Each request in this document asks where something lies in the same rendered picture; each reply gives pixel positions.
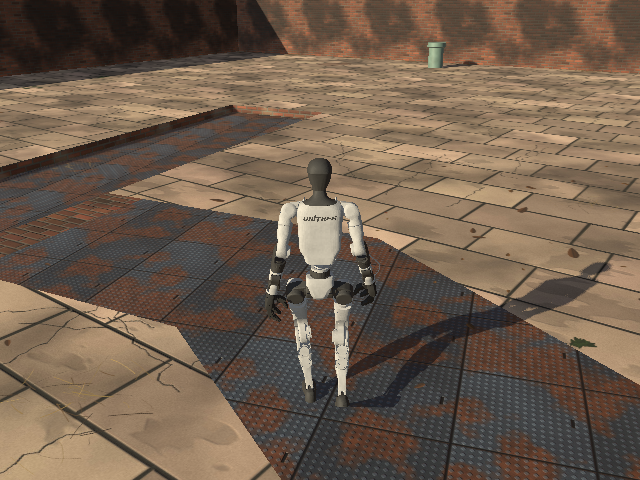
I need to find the robot right upper arm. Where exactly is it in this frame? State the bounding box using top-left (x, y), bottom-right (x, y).
top-left (340, 201), bottom-right (366, 256)

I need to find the right robot hand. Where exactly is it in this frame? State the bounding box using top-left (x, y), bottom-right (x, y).
top-left (354, 281), bottom-right (377, 306)

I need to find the robot right foot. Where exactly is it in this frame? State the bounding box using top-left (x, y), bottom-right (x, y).
top-left (335, 392), bottom-right (350, 407)

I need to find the right robot thigh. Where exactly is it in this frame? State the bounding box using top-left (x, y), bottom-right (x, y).
top-left (332, 279), bottom-right (354, 346)

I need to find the robot left forearm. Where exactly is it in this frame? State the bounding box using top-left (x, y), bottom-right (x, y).
top-left (266, 243), bottom-right (286, 295)

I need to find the robot right forearm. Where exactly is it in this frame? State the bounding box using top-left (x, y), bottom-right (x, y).
top-left (356, 241), bottom-right (375, 285)

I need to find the left robot hand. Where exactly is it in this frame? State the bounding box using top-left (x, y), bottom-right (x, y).
top-left (265, 293), bottom-right (288, 322)

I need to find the robot left upper arm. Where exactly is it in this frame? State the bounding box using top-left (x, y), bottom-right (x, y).
top-left (275, 201), bottom-right (299, 259)

